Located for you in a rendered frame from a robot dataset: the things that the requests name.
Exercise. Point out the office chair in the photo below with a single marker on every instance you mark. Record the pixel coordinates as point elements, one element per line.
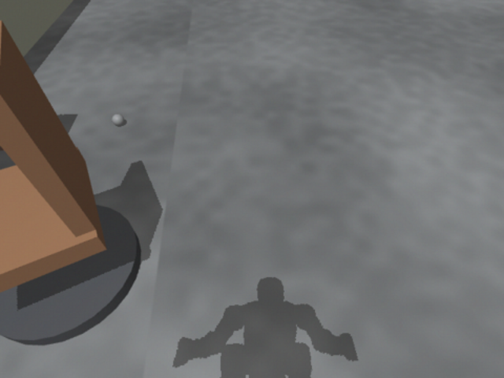
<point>65,263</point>

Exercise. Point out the ball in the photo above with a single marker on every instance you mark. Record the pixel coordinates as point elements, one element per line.
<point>118,119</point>

